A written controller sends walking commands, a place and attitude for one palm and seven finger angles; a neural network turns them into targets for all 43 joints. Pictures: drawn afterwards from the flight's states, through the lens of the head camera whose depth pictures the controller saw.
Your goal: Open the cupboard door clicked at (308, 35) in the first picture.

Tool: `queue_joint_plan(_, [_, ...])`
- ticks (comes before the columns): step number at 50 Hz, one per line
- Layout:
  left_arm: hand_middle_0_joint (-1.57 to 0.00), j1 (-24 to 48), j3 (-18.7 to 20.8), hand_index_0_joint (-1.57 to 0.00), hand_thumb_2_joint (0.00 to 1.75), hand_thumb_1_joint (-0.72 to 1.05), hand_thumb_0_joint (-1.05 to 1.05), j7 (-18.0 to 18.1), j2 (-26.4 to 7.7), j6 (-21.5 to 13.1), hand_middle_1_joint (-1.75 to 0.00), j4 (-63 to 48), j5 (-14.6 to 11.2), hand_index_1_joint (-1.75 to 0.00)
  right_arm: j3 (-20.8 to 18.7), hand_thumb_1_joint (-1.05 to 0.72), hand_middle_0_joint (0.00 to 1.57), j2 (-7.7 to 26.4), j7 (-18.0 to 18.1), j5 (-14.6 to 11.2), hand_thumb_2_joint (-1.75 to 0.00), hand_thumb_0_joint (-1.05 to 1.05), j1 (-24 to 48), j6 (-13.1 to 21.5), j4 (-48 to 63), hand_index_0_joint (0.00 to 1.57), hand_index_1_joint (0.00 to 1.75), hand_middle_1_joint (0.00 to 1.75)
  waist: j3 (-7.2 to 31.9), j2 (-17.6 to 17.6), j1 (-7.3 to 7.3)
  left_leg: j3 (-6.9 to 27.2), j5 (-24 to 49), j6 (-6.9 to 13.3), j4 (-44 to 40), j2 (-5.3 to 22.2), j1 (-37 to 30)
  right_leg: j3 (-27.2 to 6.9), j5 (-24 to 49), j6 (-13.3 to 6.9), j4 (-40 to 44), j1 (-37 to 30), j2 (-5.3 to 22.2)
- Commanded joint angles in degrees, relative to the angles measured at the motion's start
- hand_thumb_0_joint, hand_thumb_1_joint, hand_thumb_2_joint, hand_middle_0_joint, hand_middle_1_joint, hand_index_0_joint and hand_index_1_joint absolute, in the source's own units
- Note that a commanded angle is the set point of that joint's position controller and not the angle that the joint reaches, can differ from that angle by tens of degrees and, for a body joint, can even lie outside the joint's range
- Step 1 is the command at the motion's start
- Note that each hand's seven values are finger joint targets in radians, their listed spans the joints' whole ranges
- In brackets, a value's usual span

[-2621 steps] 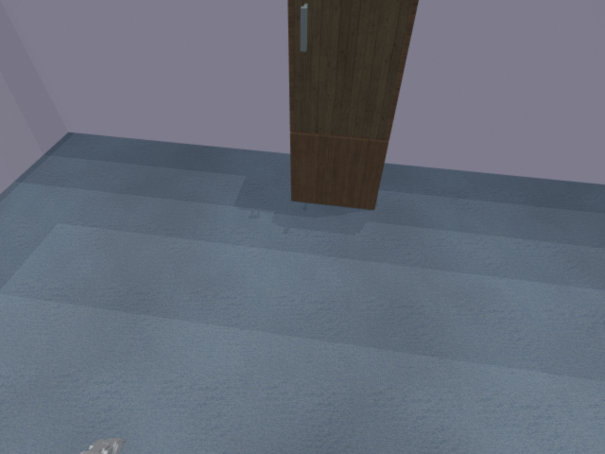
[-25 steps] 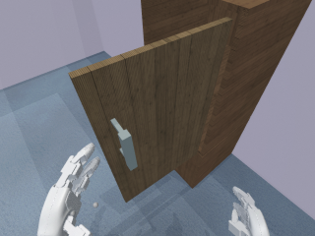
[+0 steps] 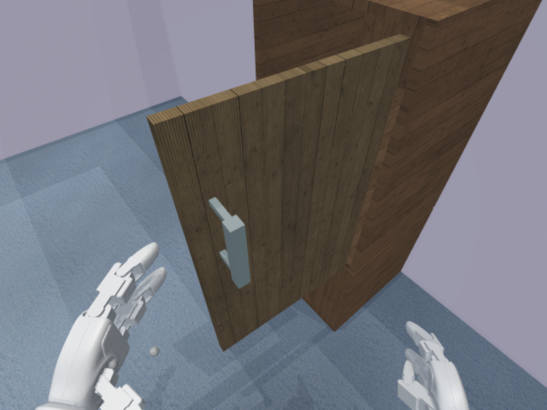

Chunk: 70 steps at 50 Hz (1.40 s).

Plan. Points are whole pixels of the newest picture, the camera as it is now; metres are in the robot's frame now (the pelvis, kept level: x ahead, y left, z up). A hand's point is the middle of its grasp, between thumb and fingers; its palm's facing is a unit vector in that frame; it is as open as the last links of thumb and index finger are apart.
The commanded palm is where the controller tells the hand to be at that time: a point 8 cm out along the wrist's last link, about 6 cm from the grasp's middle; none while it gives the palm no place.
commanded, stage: draw the hand back to the body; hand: left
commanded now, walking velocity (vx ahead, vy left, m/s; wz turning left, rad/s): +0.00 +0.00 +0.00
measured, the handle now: (229, 244) +0.31 +0.09 +0.12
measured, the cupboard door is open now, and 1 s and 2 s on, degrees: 86 86 86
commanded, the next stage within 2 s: step back with the hand held close in 1.40 s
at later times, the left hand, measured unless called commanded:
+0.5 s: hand (85, 306) +0.19 +0.22 +0.16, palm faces +0.27 -0.90 -0.33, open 15.1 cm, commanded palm +0.14 +0.26 +0.18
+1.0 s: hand (51, 243) +0.23 +0.25 +0.21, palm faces +0.45 -0.80 -0.40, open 9.4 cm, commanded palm +0.18 +0.29 +0.23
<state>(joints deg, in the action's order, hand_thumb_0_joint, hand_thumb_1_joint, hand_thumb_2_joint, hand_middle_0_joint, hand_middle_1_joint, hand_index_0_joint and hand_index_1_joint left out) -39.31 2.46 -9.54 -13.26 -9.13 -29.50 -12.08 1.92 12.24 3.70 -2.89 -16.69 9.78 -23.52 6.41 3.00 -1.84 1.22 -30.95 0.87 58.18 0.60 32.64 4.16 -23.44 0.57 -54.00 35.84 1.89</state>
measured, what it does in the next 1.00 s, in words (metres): rises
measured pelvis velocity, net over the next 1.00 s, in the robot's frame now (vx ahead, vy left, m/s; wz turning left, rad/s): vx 0.03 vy -0.01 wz -0.02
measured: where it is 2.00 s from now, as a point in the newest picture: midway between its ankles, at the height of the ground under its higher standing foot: outside the picture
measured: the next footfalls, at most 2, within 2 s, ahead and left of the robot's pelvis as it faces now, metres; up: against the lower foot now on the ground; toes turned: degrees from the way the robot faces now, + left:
none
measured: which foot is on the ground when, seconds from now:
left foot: down 0.00-1.00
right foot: down 0.00-1.00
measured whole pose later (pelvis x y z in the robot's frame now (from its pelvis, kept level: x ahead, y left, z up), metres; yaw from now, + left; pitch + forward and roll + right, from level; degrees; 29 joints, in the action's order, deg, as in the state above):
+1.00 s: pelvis +0.03 -0.01 +0.06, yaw -1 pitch -3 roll -1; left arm -27.4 18.2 7.6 -19.2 -3.7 -24.3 -3.2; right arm 1.3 12.9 5.3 -0.4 -12.4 9.3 -35.6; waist -0.2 3.6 -4.2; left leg -0.4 -19.9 0.3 28.6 0.5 5.6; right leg 3.0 -14.5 0.3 -28.3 10.7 1.1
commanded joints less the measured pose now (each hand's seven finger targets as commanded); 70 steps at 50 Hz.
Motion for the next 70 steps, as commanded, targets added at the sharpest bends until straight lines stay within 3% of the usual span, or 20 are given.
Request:
queue_joint_plan(1, [-0.15, 0.83, 7.74, -0.15, 0.3, -0.5, 0.0, 0.57, -5.2, -0.95, -0.3, -13.0, -2.79, -0.3, -2.33, -0.9, 0.2, 6.15, 1.0, -0.35, -0.9, 0.0, 6.52, 3.88, 10.4, 0.2, 0.3, 0.3, 2.23, -1.39, -0.55, 1.28, 8.46, -0.44, -14.34, -1.12, 2.3, -0.31, 1.06, -1.7, 11.08, -9.79, -2.15])
queue_joint_plan(11, [-0.15, 3.78, 10.07, -0.15, 0.3, -0.5, 0.0, -2.26, -7.13, 2.03, -0.3, -13.08, -4.11, -0.3, -1.6, -0.9, 0.2, 6.85, 1.0, -0.62, -0.9, 0.0, 6.52, 7.7, 7.39, 0.2, 0.3, 0.3, 1.56, -0.35, -0.63, 2.02, 13.91, -0.89, -18.0, -0.87, -2.87, 1.06, 7.79, -1.72, 13.27, -13.18, -2.59])
queue_joint_plan(13, [-0.15, 3.85, 11.5, -0.15, 0.33, -0.43, 0.0, -2.47, -8.16, 2.84, -0.3, -13.58, -4.15, -0.3, -1.49, -0.9, 0.2, 6.76, 0.87, -0.67, -0.9, 0.0, 6.64, 8.02, 6.93, 0.2, 0.3, 0.3, 1.93, 1.21, -1.11, 1.98, 16.02, -1.29, -18.8, -0.9, -4.0, 1.38, 9.97, -1.81, 13.47, -14.19, -2.68])
queue_joint_plan(16, [-0.16, 4.91, 14.4, -0.16, 0.37, -0.32, 0.0, -2.51, -9.21, 4.21, -0.3, -11.51, -5.17, -0.3, -1.28, -0.9, 0.2, 6.59, 1.12, -0.76, -0.9, 0.0, 7.39, 8.21, 6.09, 0.2, 0.3, 0.3, 0.23, 0.12, -1.44, 1.87, 15.31, -1.42, -20.04, -0.87, -4.28, 1.4, 9.29, -1.78, 15.14, -15.33, -2.78])
queue_joint_plan(17, [-0.16, 8.04, 16.38, -0.16, 0.39, -0.29, 0.0, 6.77, -17.95, 3.26, -0.3, -17.15, 5.1, -0.3, -1.89, -0.9, 0.2, 6.32, 2.58, 0.95, -0.9, 0.0, 5.93, 7.11, 6.99, 0.2, 0.3, 0.3, -1.21, -0.44, -2.95, 1.01, 13.9, -1.1, -22.93, 0.01, -2.22, -1.57, 8.03, -2.27, 16.69, -18.47, -2.15])
queue_joint_plan(18, [-0.16, 4.23, 13.98, -0.16, 0.4, -0.26, 0.0, 10.57, -12.05, 4.36, -0.3, -14.56, 5.73, -0.3, -1.56, -0.9, 0.2, 5.25, 2.95, 1.54, -0.9, 0.0, 5.81, 6.6, 6.54, 0.2, 0.3, 0.3, -3.59, -0.03, -1.84, 0.69, 12.02, -1.28, -23.6, -0.32, -2.34, -1.4, 6.15, -2.4, 17.97, -18.0, -1.76])
queue_joint_plan(19, [-0.16, 4.55, 13.73, -0.16, 0.42, -0.22, 0.0, 12.43, -11.65, 4.98, -0.3, -14.15, 6.18, -0.3, -1.7, -0.9, 0.2, 5.58, 3.02, 1.61, -0.9, 0.0, 6.03, 6.42, 6.24, 0.2, 0.3, 0.3, -4.47, -2.49, -1.68, 0.81, 10.86, -1.25, -23.87, -0.32, -2.37, -1.53, 5.03, -2.41, 19.3, -18.25, -1.66])
queue_joint_plan(20, [-0.16, 3.51, 12.26, -0.16, 0.43, -0.18, 0.0, 13.57, -9.61, 5.18, -0.3, -12.74, 7.02, -0.3, -1.39, -0.9, 0.2, 5.36, 2.89, 1.65, -0.9, 0.0, 5.87, 5.81, 5.57, 0.2, 0.3, 0.3, -5.43, -0.59, -1.22, 0.63, 11.43, -1.22, -24.33, 0.06, -3.58, -1.29, 5.17, -2.33, 19.23, -18.41, -1.34])
queue_joint_plan(22, [-0.16, 5.27, 11.53, -0.16, 0.47, -0.12, 0.0, 15.18, -9.8, 4.59, -0.3, -14.79, 8.25, -0.3, -1.4, -0.9, 0.2, 5.73, 2.66, 1.76, -0.9, 0.0, 5.78, 5.18, 5.12, 0.2, 0.3, 0.3, -4.22, 3.32, -1.09, 0.68, 14.25, -1.21, -25.15, 0.07, -6.55, -1.18, 7.71, -2.31, 19.61, -19.42, -1.16])
queue_joint_plan(24, [-0.17, 6.1, 12.06, -0.17, 0.5, -0.05, 0.0, 16.46, -10.91, 4.15, -0.3, -13.92, 9.01, -0.3, -1.67, -0.9, 0.2, 6.2, 2.68, 2.13, -0.9, 0.0, 6.34, 5.15, 4.18, 0.2, 0.3, 0.3, -3.14, 0.68, -1.23, 0.81, 15.8, -0.94, -26.35, 0.27, -8.18, -1.1, 9.18, -2.23, 20.79, -21.53, -1.09])
queue_joint_plan(29, [-0.17, 7.7, 14.26, -0.17, 0.57, 0.13, 0.0, 17.99, -12.76, 3.3, -0.3, -13.33, 10.07, -0.3, -1.86, -0.9, 0.2, 6.42, 2.68, 2.43, -0.9, 0.0, 7.3, 4.96, 2.23, 0.2, 0.3, 0.3, -2.02, 0.65, -1.57, 0.57, 21.27, -0.96, -28.8, 0.34, -12.48, -0.96, 13.29, -2.12, 22.29, -24.89, -0.89])
queue_joint_plan(35, [-0.18, 8.64, 17.74, -0.18, 0.66, 0.34, 0.0, 18.46, -13.77, 2.61, -0.3, -11.36, 9.91, -0.3, -1.99, -0.9, 0.2, 5.88, 2.44, 2.62, -0.9, 0.0, 8.79, 4.49, 0.16, 0.2, 0.3, 0.3, -2.16, -0.36, -2.21, 0.19, 29.36, -1.43, -31.2, 0.62, -16.29, -0.77, 18.68, -2.0, 24.22, -28.64, -0.61])
queue_joint_plan(41, [-0.19, 12.31, 20.07, -0.19, 0.75, 0.55, 0.0, 18.12, -14.15, 2.38, -0.3, -7.31, 9.4, -0.3, -2.45, -0.9, 0.2, 6.05, 2.1, 2.51, -0.9, 0.0, 10.12, 2.95, -1.54, 0.2, 0.3, 0.3, -4.39, -0.25, -2.13, -1.11, 28.12, -0.9, -33.16, 0.55, -18.62, -1.28, 19.32, -1.73, 27.22, -29.8, -0.75])
queue_joint_plan(48, [-0.2, 17.21, 24.06, -0.2, 0.86, 0.8, 0.0, 18.32, -17.2, 1.25, -0.3, -8.18, 9.1, -0.3, -2.77, -0.9, 0.2, 6.09, 1.87, 2.82, -0.9, 0.0, 11.05, 2.71, -2.67, 0.2, 0.3, 0.3, -1.19, 0.92, -2.56, -1.79, 31.65, -0.52, -34.43, 0.29, -22.13, -1.75, 22.98, -1.69, 28.77, -33.07, -0.6])
queue_joint_plan(49, [-0.2, 17.81, 24.96, -0.2, 0.87, 0.83, 0.0, 18.47, -18.14, 1.18, -0.3, -7.85, 9.12, -0.3, -2.78, -0.9, 0.2, 6.15, 1.91, 2.88, -0.9, 0.0, 11.34, 2.71, -3.06, 0.2, 0.3, 0.3, -1.21, 2.4, -2.69, -1.92, 31.94, -0.56, -34.56, 0.25, -22.39, -1.91, 23.57, -1.87, 29.1, -33.6, -0.39])
queue_joint_plan(51, [-0.2, 18.44, 25.24, -0.2, 0.9, 0.9, 0.0, 18.44, -17.71, 1.25, -0.3, -6.49, 8.85, -0.3, -2.77, -0.9, 0.2, 6.02, 1.75, 2.88, -0.9, 0.0, 11.43, 2.45, -3.32, 0.2, 0.3, 0.3, -2.09, 1.31, -2.5, -2.02, 31.63, -0.51, -35.02, 0.2, -22.53, -1.85, 23.63, -1.7, 29.52, -33.41, -0.59])
queue_joint_plan(55, [-0.2, 16.0, 22.59, -0.2, 0.9, 0.9, 0.0, 17.53, -14.47, 1.55, -0.3, -2.11, 8.47, -0.3, -3.21, -0.9, 0.2, 6.15, 1.23, 2.62, -0.9, 0.0, 11.74, 1.45, -3.71, 0.2, 0.3, 0.3, -4.85, -1.22, -2.16, -2.51, 31.32, -0.19, -35.66, 0.5, -22.71, -1.9, 23.87, -1.3, 30.8, -32.82, -0.61])
queue_joint_plan(64, [-0.2, 18.7, 24.91, -0.2, 0.9, 0.9, 0.0, 17.88, -17.92, 0.54, -0.3, -5.41, 8.95, -0.3, -3.31, -0.9, 0.2, 5.97, 1.47, 2.97, -0.9, 0.0, 12.92, 1.39, -3.62, 0.2, 0.3, 0.3, -2.19, 0.68, -2.75, -2.71, 28.7, 0.12, -36.57, -0.15, -24.1, -2.39, 22.07, -1.51, 32.23, -34.76, -0.53])
queue_joint_plan(69, [-0.2, 19.18, 24.08, -0.2, 0.9, 0.9, 0.0, 17.91, -16.92, 0.45, -0.3, -4.79, 9.1, -0.3, -3.25, -0.9, 0.2, 5.81, 1.46, 2.94, -0.9, 0.0, 12.85, 1.85, -4.21, 0.2, 0.3, 0.3, -4.28, 1.94, -2.4, -2.71, 27.68, -0.1, -37.06, -0.04, -24.03, -2.42, 20.62, -1.57, 33.08, -33.7, -0.66])
queue_joint_plan(70, [-0.2, 19.17, 23.54, -0.2, 0.9, 0.9, 0.0, 17.85, -16.23, 0.49, -0.3, -4.31, 8.97, -0.3, -3.18, -0.9, 0.2, 5.73, 1.4, 2.83, -0.9, 0.0, 12.87, 1.75, -4.22, 0.2, 0.3, 0.3, -4.97, 0.49, -2.27, -2.45, 27.26, -0.09, -37.28, 0.05, -23.98, -2.28, 19.91, -1.4, 33.14, -33.18, -0.83])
